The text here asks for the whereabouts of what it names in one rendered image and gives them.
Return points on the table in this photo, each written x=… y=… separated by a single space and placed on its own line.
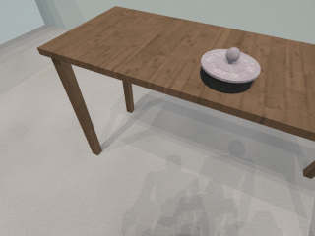
x=164 y=53

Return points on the knob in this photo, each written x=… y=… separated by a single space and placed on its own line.
x=232 y=54

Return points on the lid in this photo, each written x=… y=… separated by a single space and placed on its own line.
x=243 y=70

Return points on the pot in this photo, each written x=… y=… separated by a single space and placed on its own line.
x=223 y=86

